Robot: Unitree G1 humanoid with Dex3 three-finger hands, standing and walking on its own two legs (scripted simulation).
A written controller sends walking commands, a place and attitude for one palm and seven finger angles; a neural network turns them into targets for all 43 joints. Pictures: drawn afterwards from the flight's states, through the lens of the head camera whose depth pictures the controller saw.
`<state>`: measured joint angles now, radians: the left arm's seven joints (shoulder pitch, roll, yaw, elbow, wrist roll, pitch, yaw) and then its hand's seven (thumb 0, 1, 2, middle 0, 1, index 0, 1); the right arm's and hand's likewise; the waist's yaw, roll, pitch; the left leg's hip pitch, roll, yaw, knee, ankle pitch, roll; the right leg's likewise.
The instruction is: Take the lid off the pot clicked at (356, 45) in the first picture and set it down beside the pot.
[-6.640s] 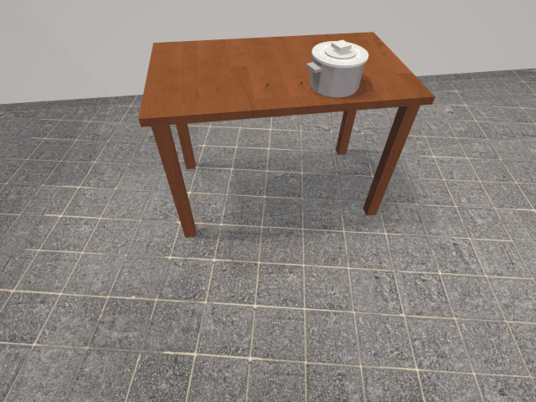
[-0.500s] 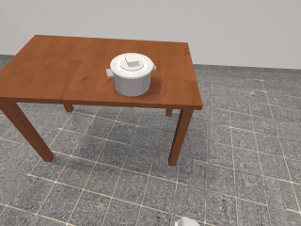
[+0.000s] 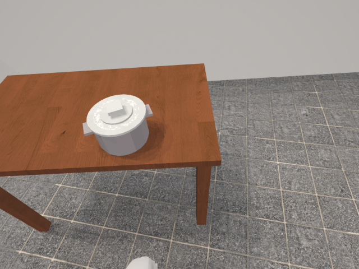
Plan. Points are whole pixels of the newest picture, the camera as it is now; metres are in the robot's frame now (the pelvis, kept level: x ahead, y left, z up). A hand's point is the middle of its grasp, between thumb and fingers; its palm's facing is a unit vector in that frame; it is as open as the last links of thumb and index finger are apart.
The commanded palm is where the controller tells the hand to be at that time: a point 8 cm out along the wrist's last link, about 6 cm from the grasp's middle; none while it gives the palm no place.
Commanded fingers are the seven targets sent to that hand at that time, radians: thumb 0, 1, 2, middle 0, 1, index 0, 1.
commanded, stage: take the last steps up to it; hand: left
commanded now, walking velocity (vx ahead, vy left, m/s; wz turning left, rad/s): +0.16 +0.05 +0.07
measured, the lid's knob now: (114, 107) +0.56 +0.23 +0.03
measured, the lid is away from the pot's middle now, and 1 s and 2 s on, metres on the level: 0.00 0.00 0.00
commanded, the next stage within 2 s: come to a stop and stand still in 0.02 s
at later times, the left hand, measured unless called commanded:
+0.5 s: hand out of the picture +0.07 +0.18 -0.19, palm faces +0.07 -0.97 -0.22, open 7.3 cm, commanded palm none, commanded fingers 0.00 0.90 0.90 -0.20 -0.30 -0.20 -0.30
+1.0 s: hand out of the picture +0.06 +0.14 -0.15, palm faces +0.08 -0.95 -0.31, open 7.3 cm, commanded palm none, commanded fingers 0.00 0.90 0.90 -0.20 -0.30 -0.20 -0.30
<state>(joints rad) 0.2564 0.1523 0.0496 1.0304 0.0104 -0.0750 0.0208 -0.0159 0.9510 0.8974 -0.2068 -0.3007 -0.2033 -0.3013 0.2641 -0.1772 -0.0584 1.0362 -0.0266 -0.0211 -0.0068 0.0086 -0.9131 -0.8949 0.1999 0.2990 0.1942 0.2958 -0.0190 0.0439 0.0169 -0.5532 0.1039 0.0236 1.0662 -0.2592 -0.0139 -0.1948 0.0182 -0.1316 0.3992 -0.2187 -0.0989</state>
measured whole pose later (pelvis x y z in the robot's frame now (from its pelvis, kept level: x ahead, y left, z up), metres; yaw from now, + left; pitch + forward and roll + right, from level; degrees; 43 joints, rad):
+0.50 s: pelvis +0.07 +0.00 -0.01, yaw -2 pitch -1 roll +2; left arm 0.28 0.16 0.04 1.05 0.01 0.03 0.05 0.00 0.91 0.90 -0.21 -0.30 -0.20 -0.30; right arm 0.08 -0.13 -0.03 1.00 -0.01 0.02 -0.04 -0.01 -0.93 -0.89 0.21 0.30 0.20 0.30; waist 0.05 -0.03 0.11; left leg -0.32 0.03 0.08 0.50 -0.16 0.00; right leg -0.39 -0.02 0.01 1.00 -0.52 0.02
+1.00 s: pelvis +0.05 -0.05 +0.01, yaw -1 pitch +1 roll +4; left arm 0.31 0.14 0.04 1.03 0.02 -0.02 0.05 0.00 0.91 0.90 -0.21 -0.30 -0.21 -0.30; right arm 0.27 -0.24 -0.06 1.05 -0.01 0.08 -0.01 0.01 -0.91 -0.90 0.20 0.30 0.19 0.30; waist 0.04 0.01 0.03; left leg -0.38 0.00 0.00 0.89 -0.41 -0.07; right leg -0.21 -0.05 -0.03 0.43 -0.23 -0.05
